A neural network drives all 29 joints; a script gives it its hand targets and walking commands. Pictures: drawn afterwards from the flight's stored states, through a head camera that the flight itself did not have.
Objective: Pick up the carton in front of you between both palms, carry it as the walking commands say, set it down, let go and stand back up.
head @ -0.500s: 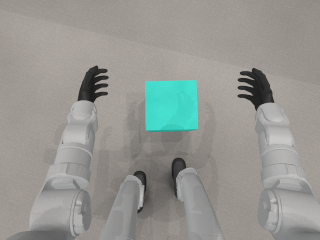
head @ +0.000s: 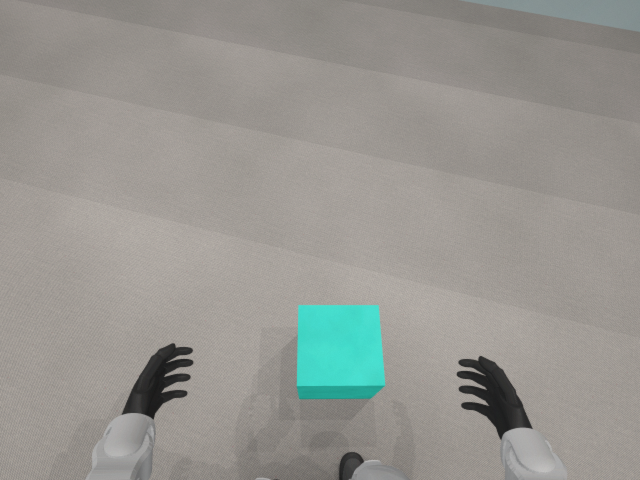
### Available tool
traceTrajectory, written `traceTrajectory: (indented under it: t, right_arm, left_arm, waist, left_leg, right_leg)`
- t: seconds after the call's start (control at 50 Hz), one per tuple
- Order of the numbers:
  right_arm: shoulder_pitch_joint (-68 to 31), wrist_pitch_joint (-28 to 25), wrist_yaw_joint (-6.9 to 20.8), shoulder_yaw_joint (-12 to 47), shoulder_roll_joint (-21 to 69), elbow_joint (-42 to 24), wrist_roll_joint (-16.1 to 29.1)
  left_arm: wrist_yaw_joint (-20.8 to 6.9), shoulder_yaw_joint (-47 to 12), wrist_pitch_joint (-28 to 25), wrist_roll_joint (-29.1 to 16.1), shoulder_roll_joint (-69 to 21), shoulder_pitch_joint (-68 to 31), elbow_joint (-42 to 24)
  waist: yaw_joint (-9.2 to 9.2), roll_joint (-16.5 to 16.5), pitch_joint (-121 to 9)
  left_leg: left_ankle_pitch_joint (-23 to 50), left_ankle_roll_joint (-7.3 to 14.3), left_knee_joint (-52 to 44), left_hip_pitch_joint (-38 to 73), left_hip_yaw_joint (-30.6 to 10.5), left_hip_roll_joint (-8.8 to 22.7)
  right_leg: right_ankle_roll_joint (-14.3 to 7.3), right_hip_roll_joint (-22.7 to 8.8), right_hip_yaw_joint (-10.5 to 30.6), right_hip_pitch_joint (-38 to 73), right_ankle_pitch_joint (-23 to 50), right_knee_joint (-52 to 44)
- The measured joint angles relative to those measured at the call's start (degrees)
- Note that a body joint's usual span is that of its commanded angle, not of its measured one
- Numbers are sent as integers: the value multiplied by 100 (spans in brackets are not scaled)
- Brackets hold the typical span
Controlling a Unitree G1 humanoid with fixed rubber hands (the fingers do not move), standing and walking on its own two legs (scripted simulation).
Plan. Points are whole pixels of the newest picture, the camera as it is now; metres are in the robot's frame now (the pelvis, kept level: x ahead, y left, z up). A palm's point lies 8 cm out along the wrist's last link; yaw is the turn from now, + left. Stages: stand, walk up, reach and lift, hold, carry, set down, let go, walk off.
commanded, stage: let go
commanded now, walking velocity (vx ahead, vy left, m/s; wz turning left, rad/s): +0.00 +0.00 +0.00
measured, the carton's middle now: (336, 354) +0.40 -0.06 -0.64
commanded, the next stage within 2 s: stand in 0.54 s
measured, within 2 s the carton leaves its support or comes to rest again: neither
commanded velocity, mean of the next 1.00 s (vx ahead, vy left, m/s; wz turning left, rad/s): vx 0.00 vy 0.00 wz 0.00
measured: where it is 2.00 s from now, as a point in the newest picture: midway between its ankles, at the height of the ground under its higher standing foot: outside the picture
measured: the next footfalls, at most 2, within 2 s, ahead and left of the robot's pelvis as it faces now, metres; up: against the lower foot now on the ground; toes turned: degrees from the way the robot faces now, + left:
none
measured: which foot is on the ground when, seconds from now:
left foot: down 0.00-1.00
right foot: down 0.00-1.00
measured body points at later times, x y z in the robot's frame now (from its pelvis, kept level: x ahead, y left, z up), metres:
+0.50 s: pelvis +0.01 +0.01 +0.01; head +0.02 +0.01 +0.46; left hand +0.18 +0.24 -0.07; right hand +0.17 -0.22 -0.07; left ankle -0.04 +0.11 -0.73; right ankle +0.02 -0.11 -0.73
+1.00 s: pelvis +0.02 +0.00 +0.00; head +0.03 -0.01 +0.45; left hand +0.16 +0.30 -0.09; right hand +0.17 -0.29 -0.09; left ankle -0.04 +0.11 -0.73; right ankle +0.02 -0.11 -0.73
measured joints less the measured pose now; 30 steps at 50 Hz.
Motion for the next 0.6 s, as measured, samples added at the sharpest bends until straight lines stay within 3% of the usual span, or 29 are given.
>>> traceTrajectory:
  t: [0.12,0.26,0.5,0.54,0.6]
  right_arm:
    - [641,198,39,133,-62,-229,1]
    - [718,629,97,198,-122,-345,-46]
    - [671,896,79,172,-100,-462,-125]
    - [662,1055,3,188,-112,-510,-175]
    - [602,824,-246,202,-270,-103,-192]
  left_arm:
    - [-95,-149,152,-39,120,715,-265]
    - [-178,-252,521,-65,191,888,-405]
    - [-217,-214,798,22,96,792,-488]
    - [-157,-222,708,-26,111,819,-392]
    - [61,-278,500,83,266,745,150]
  waist:
    - [60,53,182]
    - [90,134,449]
    - [81,143,699]
    - [72,123,652]
    - [74,109,356]
  left_leg:
    - [61,84,-440,1175,21,6]
    - [-6,157,-508,1951,55,-10]
    - [-61,119,-503,2269,45,27]
    - [-75,104,-480,2235,55,30]
    - [-181,76,-245,1896,32,21]
  right_leg:
    - [63,-12,44,1192,79,-481]
    - [116,-26,83,1960,18,-547]
    - [75,10,69,2253,-62,-494]
    - [60,17,76,2192,-97,-421]
    - [48,15,42,1851,-221,-167]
